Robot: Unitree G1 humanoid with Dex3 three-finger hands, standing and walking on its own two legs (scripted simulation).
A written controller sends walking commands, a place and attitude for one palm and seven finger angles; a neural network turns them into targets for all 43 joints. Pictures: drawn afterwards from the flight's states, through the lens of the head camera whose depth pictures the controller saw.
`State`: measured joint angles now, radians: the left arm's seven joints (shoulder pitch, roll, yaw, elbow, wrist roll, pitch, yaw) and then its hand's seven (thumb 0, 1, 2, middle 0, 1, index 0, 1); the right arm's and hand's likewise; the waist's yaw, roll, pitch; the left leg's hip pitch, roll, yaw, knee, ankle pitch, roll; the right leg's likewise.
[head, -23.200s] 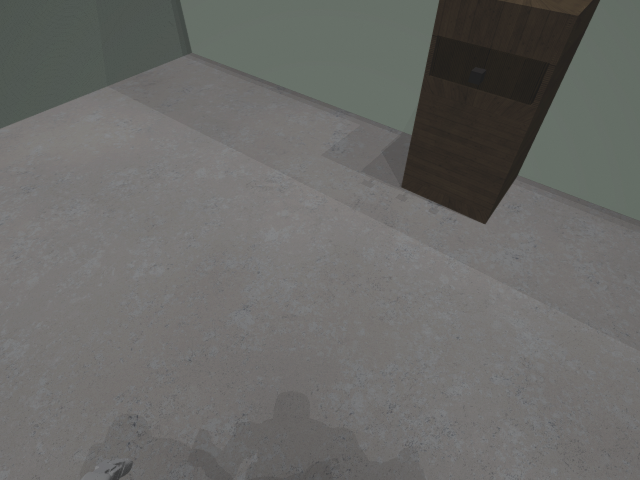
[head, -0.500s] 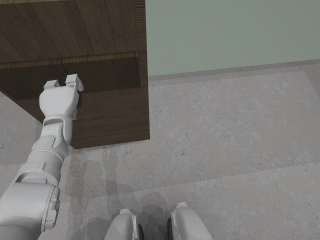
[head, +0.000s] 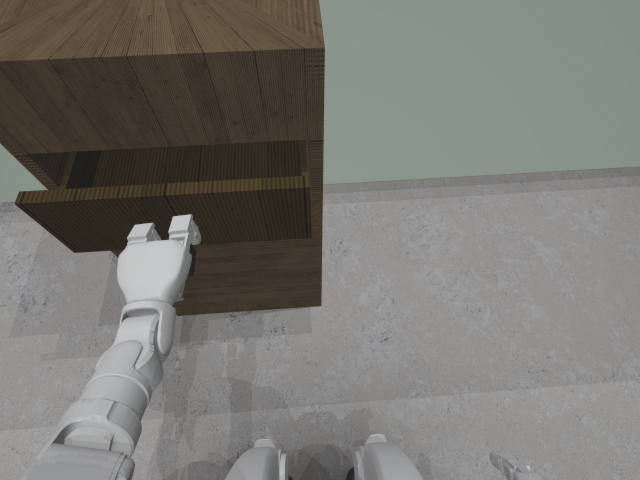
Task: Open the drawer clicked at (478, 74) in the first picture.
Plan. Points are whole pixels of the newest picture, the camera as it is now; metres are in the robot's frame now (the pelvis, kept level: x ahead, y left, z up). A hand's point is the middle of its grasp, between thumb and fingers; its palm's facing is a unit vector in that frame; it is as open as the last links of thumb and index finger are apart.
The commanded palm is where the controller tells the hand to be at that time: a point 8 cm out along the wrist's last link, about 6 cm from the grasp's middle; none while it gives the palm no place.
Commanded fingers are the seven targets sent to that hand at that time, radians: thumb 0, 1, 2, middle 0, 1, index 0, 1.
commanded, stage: pull the drawer open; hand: left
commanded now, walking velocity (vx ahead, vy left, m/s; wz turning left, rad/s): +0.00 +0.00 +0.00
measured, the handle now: (178, 246) +0.43 +0.21 -0.04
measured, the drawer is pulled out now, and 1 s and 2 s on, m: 0.08 0.21 0.30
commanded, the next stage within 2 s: open the thumb to release the handle in 1.96 s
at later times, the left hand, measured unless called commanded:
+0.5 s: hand (167, 325) +0.32 +0.21 -0.06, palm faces -0.04 -0.04 -1.00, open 7.8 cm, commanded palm +0.29 +0.22 -0.01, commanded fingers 0.00 0.90 0.90 -0.40 -1.35 -0.40 -1.35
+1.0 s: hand (162, 374) +0.26 +0.20 -0.06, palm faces -0.03 -0.04 -1.00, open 7.8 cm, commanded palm +0.23 +0.21 -0.01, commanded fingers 0.00 0.90 0.90 -0.40 -1.35 -0.40 -1.35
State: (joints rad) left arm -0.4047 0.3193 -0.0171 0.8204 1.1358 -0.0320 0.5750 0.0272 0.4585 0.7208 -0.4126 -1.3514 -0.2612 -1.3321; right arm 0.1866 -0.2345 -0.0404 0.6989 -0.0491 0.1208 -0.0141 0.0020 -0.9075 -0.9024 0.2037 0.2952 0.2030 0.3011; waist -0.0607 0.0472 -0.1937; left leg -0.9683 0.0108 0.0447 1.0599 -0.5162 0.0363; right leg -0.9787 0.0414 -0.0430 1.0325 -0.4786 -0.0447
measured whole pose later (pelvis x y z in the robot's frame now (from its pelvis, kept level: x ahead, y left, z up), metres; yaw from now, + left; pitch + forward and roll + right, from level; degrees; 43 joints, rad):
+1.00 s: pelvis -0.02 -0.01 +0.00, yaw +1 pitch +18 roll +0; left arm 0.00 0.26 -0.11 0.51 1.14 0.02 0.63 0.04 0.47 0.70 -0.41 -1.35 -0.26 -1.34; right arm 0.13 -0.22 -0.03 0.67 -0.04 0.09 -0.04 0.01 -0.91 -0.90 0.20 0.30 0.20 0.30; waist -0.01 0.04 -0.18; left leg -0.88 0.00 0.04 1.06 -0.50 0.02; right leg -0.90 0.03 -0.05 1.06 -0.48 -0.06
